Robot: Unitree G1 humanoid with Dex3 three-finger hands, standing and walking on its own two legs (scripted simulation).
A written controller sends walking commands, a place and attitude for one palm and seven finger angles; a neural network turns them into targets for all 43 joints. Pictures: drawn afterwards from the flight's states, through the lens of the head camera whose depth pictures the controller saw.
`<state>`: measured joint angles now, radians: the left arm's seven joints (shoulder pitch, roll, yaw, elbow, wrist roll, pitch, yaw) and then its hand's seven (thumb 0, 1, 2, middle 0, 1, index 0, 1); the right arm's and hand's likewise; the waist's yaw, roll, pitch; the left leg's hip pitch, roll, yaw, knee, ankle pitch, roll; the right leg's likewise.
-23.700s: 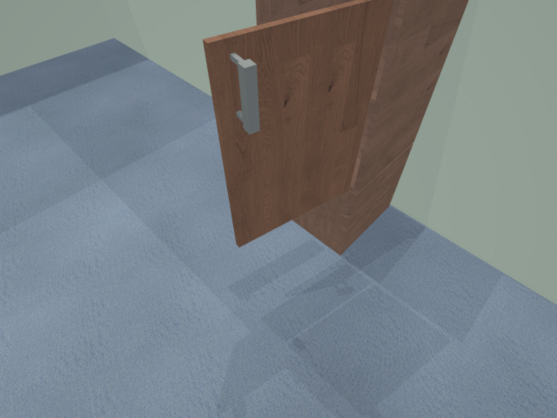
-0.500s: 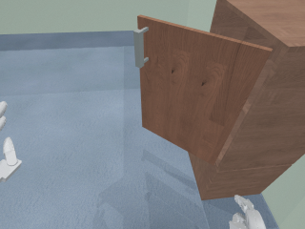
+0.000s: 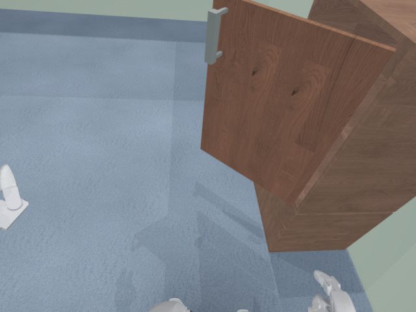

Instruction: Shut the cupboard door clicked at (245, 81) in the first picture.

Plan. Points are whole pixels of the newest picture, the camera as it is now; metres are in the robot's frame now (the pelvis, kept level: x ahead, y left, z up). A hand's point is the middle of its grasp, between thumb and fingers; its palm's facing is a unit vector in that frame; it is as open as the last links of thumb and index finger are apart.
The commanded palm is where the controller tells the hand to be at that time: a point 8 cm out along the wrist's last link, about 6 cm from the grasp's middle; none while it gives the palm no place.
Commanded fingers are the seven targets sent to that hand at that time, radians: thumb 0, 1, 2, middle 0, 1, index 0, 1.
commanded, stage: step back with the hand held close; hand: left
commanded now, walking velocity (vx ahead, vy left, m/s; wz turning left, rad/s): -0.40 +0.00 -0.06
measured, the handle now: (216, 36) +0.74 +0.03 +0.18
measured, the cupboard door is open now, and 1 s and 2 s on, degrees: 49 49 49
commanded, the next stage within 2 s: stop stepping back and stand still in 0.32 s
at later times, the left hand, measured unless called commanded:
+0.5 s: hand out of the picture +0.11 +0.24 +0.19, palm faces +0.20 -0.88 -0.44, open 7.5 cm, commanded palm +0.04 +0.31 +0.20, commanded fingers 0.00 0.90 0.90 -0.20 -0.30 -0.20 -0.30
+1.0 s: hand out of the picture +0.01 +0.36 +0.21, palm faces +0.14 -0.78 -0.61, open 7.5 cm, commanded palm -0.01 +0.44 +0.20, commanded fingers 0.00 0.90 0.90 -0.20 -0.30 -0.20 -0.30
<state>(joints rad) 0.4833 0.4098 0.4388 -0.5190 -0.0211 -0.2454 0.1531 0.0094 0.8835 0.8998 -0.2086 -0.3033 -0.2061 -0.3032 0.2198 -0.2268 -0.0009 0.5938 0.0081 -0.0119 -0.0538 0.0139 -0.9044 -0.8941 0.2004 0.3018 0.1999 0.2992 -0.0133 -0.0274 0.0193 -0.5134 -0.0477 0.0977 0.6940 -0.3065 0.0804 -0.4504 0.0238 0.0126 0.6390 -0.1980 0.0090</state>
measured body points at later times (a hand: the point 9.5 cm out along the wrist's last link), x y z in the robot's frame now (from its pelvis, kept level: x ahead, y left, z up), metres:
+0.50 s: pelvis -0.13 +0.02 +0.00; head -0.09 +0.08 +0.44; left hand +0.09 +0.29 +0.22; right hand +0.04 -0.21 -0.06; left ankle +0.11 +0.04 -0.71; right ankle -0.29 -0.10 -0.71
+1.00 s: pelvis -0.20 +0.17 -0.02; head -0.19 +0.24 +0.42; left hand -0.01 +0.40 +0.24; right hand -0.13 -0.08 -0.09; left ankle -0.14 +0.29 -0.72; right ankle -0.24 -0.01 -0.70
